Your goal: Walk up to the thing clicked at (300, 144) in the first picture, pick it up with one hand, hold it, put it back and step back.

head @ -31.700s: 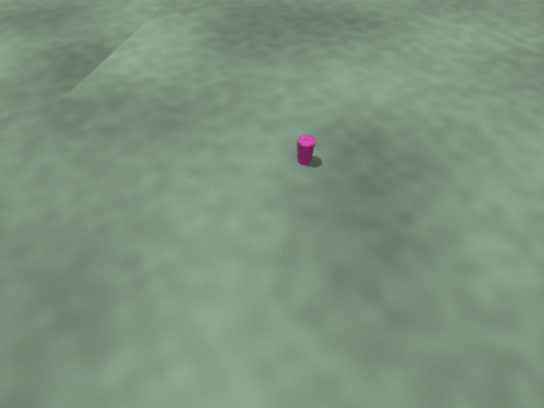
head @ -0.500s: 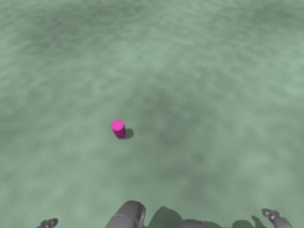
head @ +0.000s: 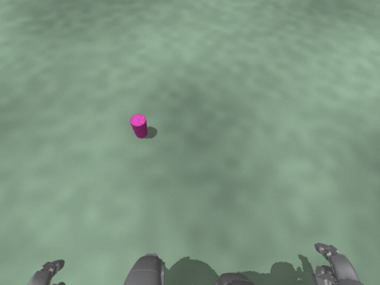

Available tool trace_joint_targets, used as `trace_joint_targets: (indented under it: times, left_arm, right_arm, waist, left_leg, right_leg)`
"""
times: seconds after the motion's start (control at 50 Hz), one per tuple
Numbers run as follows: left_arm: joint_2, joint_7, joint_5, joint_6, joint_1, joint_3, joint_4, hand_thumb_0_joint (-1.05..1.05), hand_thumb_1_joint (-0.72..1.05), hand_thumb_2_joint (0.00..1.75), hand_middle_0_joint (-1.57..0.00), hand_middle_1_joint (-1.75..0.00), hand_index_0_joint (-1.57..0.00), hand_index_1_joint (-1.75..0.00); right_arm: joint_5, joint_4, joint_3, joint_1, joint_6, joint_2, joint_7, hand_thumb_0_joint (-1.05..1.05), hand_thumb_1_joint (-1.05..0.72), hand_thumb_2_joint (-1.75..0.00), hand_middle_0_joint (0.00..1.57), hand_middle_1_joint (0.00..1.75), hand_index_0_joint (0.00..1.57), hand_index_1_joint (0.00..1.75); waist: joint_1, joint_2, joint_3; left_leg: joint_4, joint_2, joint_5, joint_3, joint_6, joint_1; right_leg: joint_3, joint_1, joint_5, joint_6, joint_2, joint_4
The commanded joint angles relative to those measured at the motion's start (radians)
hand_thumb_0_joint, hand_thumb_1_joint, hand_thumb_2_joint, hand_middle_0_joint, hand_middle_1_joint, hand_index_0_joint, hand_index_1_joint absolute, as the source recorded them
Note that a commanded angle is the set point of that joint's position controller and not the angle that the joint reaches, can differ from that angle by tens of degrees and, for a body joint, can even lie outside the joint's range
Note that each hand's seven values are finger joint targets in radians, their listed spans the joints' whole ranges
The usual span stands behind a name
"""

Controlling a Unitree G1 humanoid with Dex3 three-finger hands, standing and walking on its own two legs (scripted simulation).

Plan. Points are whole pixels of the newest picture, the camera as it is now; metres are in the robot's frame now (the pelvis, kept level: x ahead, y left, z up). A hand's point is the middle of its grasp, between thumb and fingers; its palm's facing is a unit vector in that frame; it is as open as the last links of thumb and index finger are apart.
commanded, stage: step back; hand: left
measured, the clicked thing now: (139, 127) +0.94 +0.31 -0.68
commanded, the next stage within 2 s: stand in 1.22 s
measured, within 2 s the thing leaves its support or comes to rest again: neither
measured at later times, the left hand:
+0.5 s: hand out of the picture -0.07 +0.27 -0.13, palm faces +0.10 -0.91 -0.40, open 7.4 cm
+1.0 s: hand out of the picture -0.04 +0.27 -0.15, palm faces +0.12 -0.93 -0.35, open 7.4 cm
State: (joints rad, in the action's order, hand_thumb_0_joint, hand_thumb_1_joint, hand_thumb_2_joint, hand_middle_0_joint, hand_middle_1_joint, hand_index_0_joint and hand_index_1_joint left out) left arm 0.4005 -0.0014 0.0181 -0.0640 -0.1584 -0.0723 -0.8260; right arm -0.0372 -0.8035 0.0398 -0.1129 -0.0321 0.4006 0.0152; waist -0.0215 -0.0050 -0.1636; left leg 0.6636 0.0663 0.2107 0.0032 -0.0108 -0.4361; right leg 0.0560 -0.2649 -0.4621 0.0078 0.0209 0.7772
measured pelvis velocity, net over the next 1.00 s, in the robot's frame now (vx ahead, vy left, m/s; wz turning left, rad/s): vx -0.07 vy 0.00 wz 0.10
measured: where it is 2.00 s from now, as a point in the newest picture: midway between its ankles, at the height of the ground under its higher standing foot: outside the picture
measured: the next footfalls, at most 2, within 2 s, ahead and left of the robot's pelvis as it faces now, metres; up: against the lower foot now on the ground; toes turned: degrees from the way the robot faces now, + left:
right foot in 0.02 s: -0.03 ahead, -0.13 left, +0.00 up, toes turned +5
left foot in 0.34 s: -0.06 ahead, +0.11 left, +0.00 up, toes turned +4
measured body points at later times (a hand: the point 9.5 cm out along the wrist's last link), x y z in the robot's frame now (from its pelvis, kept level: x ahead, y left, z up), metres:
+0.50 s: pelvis -0.10 -0.02 +0.01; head -0.10 -0.02 +0.46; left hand -0.08 +0.31 -0.11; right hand -0.01 -0.32 -0.11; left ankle -0.10 +0.10 -0.72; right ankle -0.07 -0.14 -0.70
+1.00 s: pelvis -0.07 +0.00 +0.01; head -0.05 +0.01 +0.46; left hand -0.04 +0.32 -0.12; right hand +0.05 -0.30 -0.11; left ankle -0.05 +0.12 -0.72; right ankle -0.07 -0.14 -0.72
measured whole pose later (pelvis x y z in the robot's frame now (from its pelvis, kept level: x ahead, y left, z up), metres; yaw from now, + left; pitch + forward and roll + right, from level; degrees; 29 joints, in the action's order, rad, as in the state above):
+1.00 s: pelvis -0.07 +0.00 +0.01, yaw +6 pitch -2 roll -1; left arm 0.38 0.00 0.01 0.01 -0.18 -0.03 -1.03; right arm -0.03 -1.04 0.04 -0.14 0.00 0.35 -0.01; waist -0.03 -0.01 -0.07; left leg 0.60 0.02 0.27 -0.01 0.00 -0.29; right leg -0.02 -0.20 -0.34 0.02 -0.02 0.57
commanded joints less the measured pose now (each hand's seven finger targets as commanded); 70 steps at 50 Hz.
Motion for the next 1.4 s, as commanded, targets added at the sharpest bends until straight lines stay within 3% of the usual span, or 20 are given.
trace_joint_targets:
  times: [0.0,0.02,0.04,0.1,0.22,0.3,0.32,0.34,0.36,0.42,0.54,0.58,0.6,0.72,0.82,0.84,0.88,1.02,1.1,1.38]
  left_arm:
    - [0.221,0.015,0.029,0.052,-0.140,-0.069,-0.001,0.00,0.90,0.90,-0.20,-0.30,-0.20,-0.30]
    - [0.346,0.012,0.026,0.049,-0.086,-0.100,0.029,0.00,0.90,0.90,-0.20,-0.30,-0.20,-0.30]
    - [0.389,0.017,0.030,0.054,-0.033,-0.104,0.054,0.00,0.90,0.90,-0.20,-0.30,-0.20,-0.30]
    - [0.245,0.030,0.026,0.068,0.085,-0.065,0.059,0.00,0.90,0.90,-0.20,-0.30,-0.20,-0.30]
    - [0.267,0.025,0.036,0.083,-0.030,-0.077,0.030,0.00,0.90,0.90,-0.20,-0.30,-0.20,-0.30]
    - [0.262,0.011,0.025,0.075,0.008,-0.055,0.018,0.00,0.90,0.90,-0.20,-0.30,-0.20,-0.30]
    - [0.208,0.008,0.023,0.071,-0.006,-0.033,0.013,0.00,0.90,0.90,-0.20,-0.30,-0.20,-0.30]
    - [0.131,0.004,0.006,0.073,-0.001,-0.010,0.019,0.00,0.90,0.90,-0.20,-0.30,-0.20,-0.30]
    - [0.214,0.013,0.003,0.075,0.070,-0.041,0.001,0.00,0.90,0.90,-0.20,-0.30,-0.20,-0.30]
    - [0.190,-0.007,-0.003,0.087,0.009,-0.035,-0.045,0.00,0.90,0.90,-0.20,-0.30,-0.20,-0.30]
    - [0.174,0.000,0.015,0.110,-0.106,-0.046,-0.126,0.00,0.90,0.90,-0.20,-0.30,-0.20,-0.30]
    - [0.302,0.010,0.030,0.120,-0.143,-0.073,-0.134,0.00,0.90,0.90,-0.20,-0.30,-0.20,-0.30]
    - [0.315,0.010,0.031,0.127,-0.072,-0.078,-0.101,0.00,0.90,0.90,-0.20,-0.30,-0.20,-0.30]
    - [0.243,0.012,0.018,0.140,-0.013,-0.055,-0.089,0.00,0.90,0.90,-0.20,-0.30,-0.20,-0.30]
    - [0.208,0.006,0.006,0.112,0.049,-0.019,-0.073,0.00,0.90,0.90,-0.20,-0.30,-0.20,-0.30]
    - [0.180,0.006,0.002,0.110,0.028,-0.005,-0.075,0.00,0.90,0.90,-0.20,-0.30,-0.20,-0.30]
    - [0.166,0.008,-0.021,0.099,0.018,0.000,-0.100,0.00,0.90,0.90,-0.20,-0.30,-0.20,-0.30]
    - [0.203,0.017,-0.017,0.115,0.018,-0.004,-0.162,0.00,0.90,0.90,-0.20,-0.30,-0.20,-0.30]
    - [0.179,0.022,-0.017,0.108,0.043,0.005,-0.174,0.00,0.90,0.90,-0.20,-0.30,-0.20,-0.30]
    - [0.160,0.012,-0.009,0.103,0.120,0.029,-0.232,0.00,0.90,0.90,-0.20,-0.30,-0.20,-0.30]
  right_arm:
    - [0.015,0.059,0.057,-0.014,-0.004,0.190,0.004,0.00,-0.90,-0.90,0.20,0.30,0.20,0.30]
    - [0.021,0.093,0.047,0.021,0.001,0.139,0.018,0.00,-0.90,-0.90,0.20,0.30,0.20,0.30]
    - [0.019,0.076,0.069,0.054,-0.004,0.182,0.032,0.00,-0.90,-0.90,0.20,0.30,0.20,0.30]
    - [0.033,0.009,0.058,-0.033,0.005,0.184,0.022,0.00,-0.90,-0.90,0.20,0.30,0.20,0.30]
    - [0.003,-0.001,0.060,0.014,0.020,0.181,-0.004,0.00,-0.90,-0.90,0.20,0.30,0.20,0.30]
    - [0.005,-0.085,0.072,-0.103,0.044,0.163,-0.019,0.00,-0.90,-0.90,0.20,0.30,0.20,0.30]
    - [-0.002,-0.114,0.082,-0.149,0.053,0.178,-0.015,0.00,-0.90,-0.90,0.20,0.30,0.20,0.30]
    - [-0.013,-0.108,0.093,-0.144,0.060,0.252,-0.012,0.00,-0.90,-0.90,0.20,0.30,0.20,0.30]
    - [-0.004,-0.092,0.098,-0.097,0.060,0.318,-0.016,0.00,-0.90,-0.90,0.20,0.30,0.20,0.30]
    - [-0.011,-0.076,0.065,0.002,0.077,0.219,-0.013,0.00,-0.90,-0.90,0.20,0.30,0.20,0.30]
    - [0.002,-0.080,0.060,-0.005,0.042,0.176,-0.026,0.00,-0.90,-0.90,0.20,0.30,0.20,0.30]
    - [0.005,-0.066,0.051,0.019,0.037,0.127,-0.020,0.00,-0.90,-0.90,0.20,0.30,0.20,0.30]
    - [-0.001,-0.075,0.063,0.006,0.037,0.165,-0.016,0.00,-0.90,-0.90,0.20,0.30,0.20,0.30]
    - [0.004,-0.125,0.058,-0.075,0.055,0.148,-0.026,0.00,-0.90,-0.90,0.20,0.30,0.20,0.30]
    - [0.000,-0.166,0.064,-0.091,0.058,0.131,-0.020,0.00,-0.90,-0.90,0.20,0.30,0.20,0.30]
    - [-0.002,-0.164,0.066,-0.085,0.064,0.147,-0.014,0.00,-0.90,-0.90,0.20,0.30,0.20,0.30]
    - [0.006,-0.145,0.062,-0.010,0.069,0.223,-0.011,0.00,-0.90,-0.90,0.20,0.30,0.20,0.30]
    - [0.021,-0.187,0.034,0.052,0.072,0.160,-0.005,0.00,-0.90,-0.90,0.20,0.30,0.20,0.30]
    - [0.024,-0.206,0.035,0.081,0.068,0.160,-0.002,0.00,-0.90,-0.90,0.20,0.30,0.20,0.30]
    - [0.030,-0.247,0.023,0.145,0.067,0.142,-0.014,0.00,-0.90,-0.90,0.20,0.30,0.20,0.30]
  waist:
    - [-0.015,0.040,0.264]
    - [-0.033,-0.236,0.198]
    - [-0.062,-0.263,0.149]
    - [0.040,-0.070,0.134]
    - [-0.052,-0.170,0.114]
    - [0.015,-0.161,0.138]
    - [0.039,-0.063,0.164]
    - [0.047,0.205,0.163]
    - [0.066,0.168,0.103]
    - [0.001,0.090,0.056]
    - [-0.035,0.099,0.105]
    - [-0.071,-0.163,0.080]
    - [-0.046,-0.102,0.009]
    - [-0.011,-0.123,0.105]
    - [0.033,-0.095,0.137]
    - [0.037,-0.051,0.159]
    - [0.005,0.109,0.176]
    - [0.006,0.070,0.235]
    - [0.003,0.070,0.270]
    - [0.017,0.009,0.214]
  left_leg:
    - [0.073,0.036,-0.042,-0.125,0.088,-0.003]
    - [0.220,-0.145,0.343,-0.070,0.023,-0.159]
    - [0.429,-0.121,0.423,-0.164,0.001,-0.093]
    - [0.509,-0.160,0.257,-0.175,0.011,-0.096]
    - [0.189,-0.082,0.308,-0.079,-0.014,-0.072]
    - [-0.231,-0.099,0.201,0.006,0.035,0.289]
    - [-0.300,-0.071,0.184,-0.074,0.050,0.408]
    - [-0.413,0.157,0.461,-0.492,0.139,0.421]
    - [-0.479,0.276,0.671,-0.612,0.258,0.179]
    - [-0.410,0.157,0.415,-0.368,0.187,0.136]
    - [-0.236,0.057,0.417,-0.177,0.101,-0.019]
    - [0.140,-0.122,0.387,-0.074,0.032,-0.155]
    - [0.236,-0.075,0.335,-0.140,0.021,-0.139]
    - [0.096,-0.033,0.218,-0.095,0.006,-0.003]
    - [-0.169,-0.069,0.024,0.011,0.016,0.298]
    - [-0.215,-0.026,-0.020,-0.049,0.031,0.352]
    - [-0.318,0.175,0.120,-0.318,0.140,0.155]
    - [-0.185,0.052,-0.316,-0.088,0.048,0.243]
    - [-0.213,0.085,-0.412,-0.093,0.064,0.314]
    - [-0.352,0.067,-0.243,-0.079,0.031,0.357]
  right_leg:
    - [0.151,0.183,0.156,-0.066,-0.108,-0.380]
    - [0.407,0.069,0.224,-0.192,-0.334,-0.434]
    - [0.559,-0.132,0.244,-0.322,-0.467,-0.474]
    - [0.176,-0.041,0.493,-0.196,-0.265,-0.305]
    - [0.241,0.075,0.008,-0.211,-0.289,-0.377]
    - [0.168,-0.098,-0.073,-0.155,-0.252,-0.343]
    - [0.105,-0.174,-0.036,-0.118,-0.201,-0.219]
    - [-0.008,-0.354,-0.088,-0.029,-0.068,-0.034]
    - [-0.023,-0.267,-0.139,-0.022,-0.061,0.084]
    - [-0.001,-0.160,-0.003,-0.029,-0.074,0.062]
    - [-0.072,0.215,0.115,-0.038,0.001,-0.349]
    - [0.461,0.135,-0.404,-0.175,-0.311,-0.592]
    - [0.536,0.029,-0.451,-0.226,-0.399,-0.617]
    - [0.194,0.076,0.124,-0.173,-0.276,-0.479]
    - [0.045,-0.094,0.259,-0.114,-0.196,-0.321]
    - [0.021,-0.116,0.326,-0.090,-0.171,-0.263]
    - [-0.050,0.001,0.053,-0.030,-0.049,-0.175]
    - [0.025,0.152,0.515,-0.049,-0.130,-0.308]
    - [-0.008,0.142,0.507,-0.034,-0.113,-0.303]
    - [0.015,0.170,0.417,-0.010,-0.146,-0.478]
